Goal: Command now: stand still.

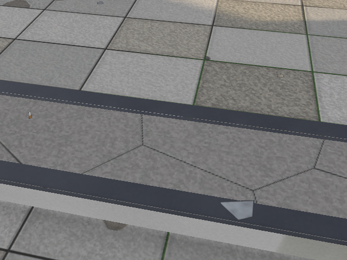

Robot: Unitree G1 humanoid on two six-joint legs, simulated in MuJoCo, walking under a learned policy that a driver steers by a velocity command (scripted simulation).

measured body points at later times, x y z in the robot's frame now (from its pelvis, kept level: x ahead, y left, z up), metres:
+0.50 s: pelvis +0.02 -0.01 +0.00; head +0.03 -0.01 +0.45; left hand +0.00 +0.20 -0.16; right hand +0.01 -0.23 -0.16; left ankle +0.06 +0.08 -0.74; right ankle -0.01 -0.12 -0.74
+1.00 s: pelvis +0.04 -0.02 +0.00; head +0.04 -0.02 +0.45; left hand +0.00 +0.19 -0.16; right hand +0.02 -0.23 -0.16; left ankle +0.06 +0.08 -0.74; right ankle -0.01 -0.12 -0.74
